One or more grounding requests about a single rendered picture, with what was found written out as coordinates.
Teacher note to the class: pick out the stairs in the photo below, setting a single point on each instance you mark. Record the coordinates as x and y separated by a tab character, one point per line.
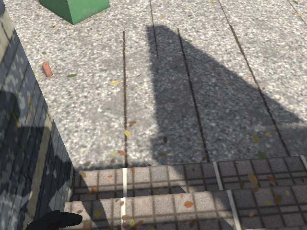
248	194

